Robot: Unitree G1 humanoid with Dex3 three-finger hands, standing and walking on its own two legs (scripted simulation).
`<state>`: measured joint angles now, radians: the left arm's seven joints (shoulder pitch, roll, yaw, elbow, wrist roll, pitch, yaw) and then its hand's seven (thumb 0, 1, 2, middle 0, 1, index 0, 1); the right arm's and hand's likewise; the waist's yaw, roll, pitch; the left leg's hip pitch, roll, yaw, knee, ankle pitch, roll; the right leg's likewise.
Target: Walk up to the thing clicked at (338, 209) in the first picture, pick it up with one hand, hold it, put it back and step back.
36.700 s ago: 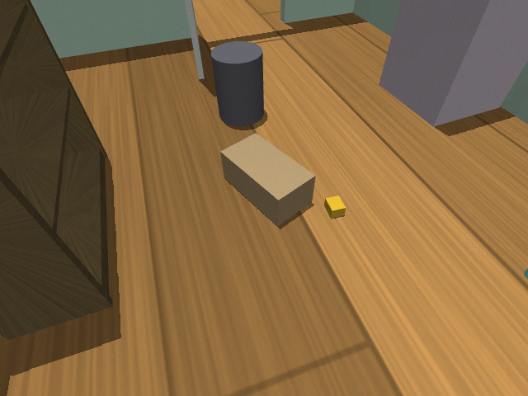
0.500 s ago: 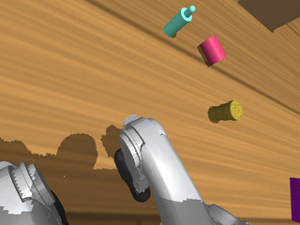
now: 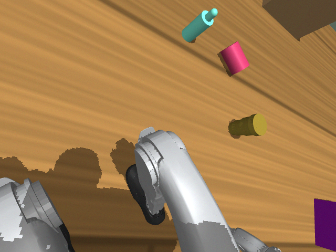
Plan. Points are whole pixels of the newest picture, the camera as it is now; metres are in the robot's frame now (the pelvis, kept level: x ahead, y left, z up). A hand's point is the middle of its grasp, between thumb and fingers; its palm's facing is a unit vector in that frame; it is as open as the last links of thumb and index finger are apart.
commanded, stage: open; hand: left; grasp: from above
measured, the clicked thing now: out of the picture +0.40 +0.37 -0.29
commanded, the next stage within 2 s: withdraw in 0.32 s
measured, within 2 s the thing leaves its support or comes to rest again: rests again in 0.66 s
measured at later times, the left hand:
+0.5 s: hand out of the picture +0.39 +0.37 -0.26, palm faces -0.16 -0.42 -0.89, open 13.9 cm
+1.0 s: hand out of the picture +0.38 +0.37 -0.11, palm faces -0.41 -0.29 -0.87, open 13.5 cm
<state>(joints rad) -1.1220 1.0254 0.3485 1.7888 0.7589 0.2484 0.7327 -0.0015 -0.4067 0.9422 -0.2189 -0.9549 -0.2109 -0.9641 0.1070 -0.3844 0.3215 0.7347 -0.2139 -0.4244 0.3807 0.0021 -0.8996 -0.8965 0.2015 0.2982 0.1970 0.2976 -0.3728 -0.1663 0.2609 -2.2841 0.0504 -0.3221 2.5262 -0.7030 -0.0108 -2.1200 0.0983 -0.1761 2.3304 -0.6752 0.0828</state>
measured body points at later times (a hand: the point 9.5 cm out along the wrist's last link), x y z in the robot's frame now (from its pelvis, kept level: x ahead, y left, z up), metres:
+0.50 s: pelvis +0.00 +0.00 +0.00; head +0.28 +0.14 +0.32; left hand +0.40 +0.39 -0.21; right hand +0.04 -0.24 -0.04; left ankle +0.07 +0.13 -0.28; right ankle +0.12 -0.13 -0.28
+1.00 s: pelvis +0.00 -0.01 +0.03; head +0.20 +0.07 +0.42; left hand +0.40 +0.38 -0.06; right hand +0.14 -0.25 -0.08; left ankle +0.07 +0.13 -0.28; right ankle +0.12 -0.13 -0.28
